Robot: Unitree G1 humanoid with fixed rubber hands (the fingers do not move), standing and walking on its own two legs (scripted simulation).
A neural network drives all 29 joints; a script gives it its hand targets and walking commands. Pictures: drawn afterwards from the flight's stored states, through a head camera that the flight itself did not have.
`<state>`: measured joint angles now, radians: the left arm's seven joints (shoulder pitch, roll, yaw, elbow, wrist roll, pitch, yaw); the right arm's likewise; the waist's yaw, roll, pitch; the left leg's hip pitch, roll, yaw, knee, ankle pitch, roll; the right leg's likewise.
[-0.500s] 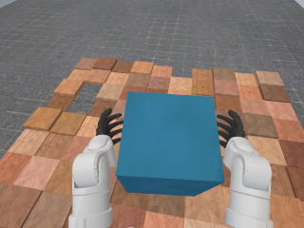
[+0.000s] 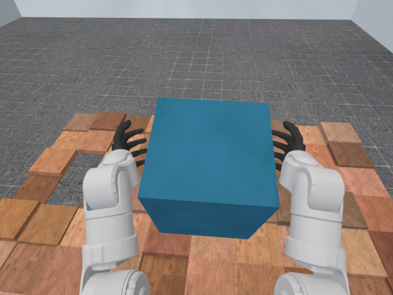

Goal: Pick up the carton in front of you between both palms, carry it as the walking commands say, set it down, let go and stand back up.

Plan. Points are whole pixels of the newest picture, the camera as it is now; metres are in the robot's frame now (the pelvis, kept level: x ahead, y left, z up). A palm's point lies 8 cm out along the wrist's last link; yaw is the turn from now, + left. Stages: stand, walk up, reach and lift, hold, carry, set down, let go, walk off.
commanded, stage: carry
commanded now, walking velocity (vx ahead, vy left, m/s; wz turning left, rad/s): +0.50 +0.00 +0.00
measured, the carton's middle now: (207, 175) +0.36 -0.01 +0.09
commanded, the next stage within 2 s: none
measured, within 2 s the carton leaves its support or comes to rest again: neither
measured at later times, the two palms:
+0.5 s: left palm (153, 114) +0.59 +0.13 +0.09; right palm (259, 115) +0.58 -0.17 +0.08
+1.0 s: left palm (180, 56) +0.93 +0.07 +0.11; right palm (259, 55) +0.95 -0.24 +0.10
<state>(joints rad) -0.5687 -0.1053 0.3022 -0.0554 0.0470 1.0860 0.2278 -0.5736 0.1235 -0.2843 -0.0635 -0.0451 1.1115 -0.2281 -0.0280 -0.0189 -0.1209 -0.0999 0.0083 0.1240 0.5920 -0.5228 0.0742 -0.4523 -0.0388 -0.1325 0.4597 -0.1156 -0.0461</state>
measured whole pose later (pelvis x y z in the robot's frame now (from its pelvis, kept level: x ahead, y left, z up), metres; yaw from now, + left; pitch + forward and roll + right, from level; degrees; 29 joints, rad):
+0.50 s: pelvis +0.34 +0.00 +0.01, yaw -2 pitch +5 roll +4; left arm 0.06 -0.13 0.07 -0.52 0.01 1.09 0.15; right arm 0.00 0.13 -0.03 -0.45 -0.02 1.10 -0.16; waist -0.03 -0.06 -0.04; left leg -0.46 -0.02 0.21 0.52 -0.12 -0.01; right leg -0.23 -0.06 -0.03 0.99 -0.38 0.01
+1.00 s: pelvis +0.65 -0.08 +0.01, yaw +0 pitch +4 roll +0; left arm -0.27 -0.15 0.17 -0.17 0.02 1.10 0.21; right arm -0.31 0.12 -0.22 -0.14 -0.05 1.11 -0.21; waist 0.03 0.04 -0.11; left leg -0.51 0.08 0.04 1.18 -0.34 0.00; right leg -0.36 -0.01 -0.21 0.51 -0.34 -0.09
